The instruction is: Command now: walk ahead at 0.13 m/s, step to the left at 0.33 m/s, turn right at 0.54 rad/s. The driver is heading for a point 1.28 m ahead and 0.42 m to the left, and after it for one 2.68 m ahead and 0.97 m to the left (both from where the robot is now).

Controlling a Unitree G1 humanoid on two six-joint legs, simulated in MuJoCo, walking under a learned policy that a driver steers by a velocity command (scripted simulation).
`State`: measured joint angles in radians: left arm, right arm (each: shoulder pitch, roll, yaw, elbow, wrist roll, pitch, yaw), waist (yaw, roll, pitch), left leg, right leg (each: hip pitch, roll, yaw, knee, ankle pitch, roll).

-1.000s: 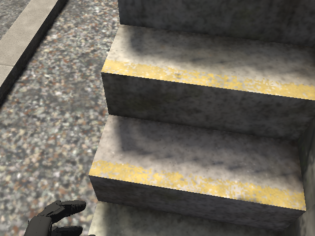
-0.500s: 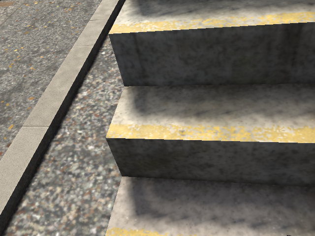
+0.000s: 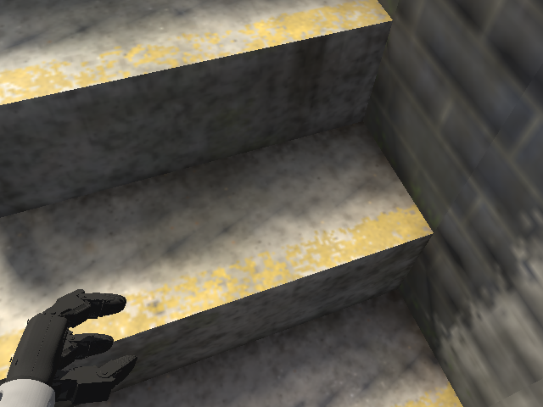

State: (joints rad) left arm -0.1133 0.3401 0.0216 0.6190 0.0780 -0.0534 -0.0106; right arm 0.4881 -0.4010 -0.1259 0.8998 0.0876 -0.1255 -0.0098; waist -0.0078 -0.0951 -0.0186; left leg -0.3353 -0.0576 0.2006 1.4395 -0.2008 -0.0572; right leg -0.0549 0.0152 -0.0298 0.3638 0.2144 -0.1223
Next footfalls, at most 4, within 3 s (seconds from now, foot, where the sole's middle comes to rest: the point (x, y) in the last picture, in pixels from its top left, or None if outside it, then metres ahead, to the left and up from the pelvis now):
0.16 left None -0.19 0.02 -0.75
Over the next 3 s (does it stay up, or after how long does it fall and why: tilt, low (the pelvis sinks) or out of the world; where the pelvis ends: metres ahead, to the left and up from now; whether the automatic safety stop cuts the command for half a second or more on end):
falls after 0.58 s (tilt)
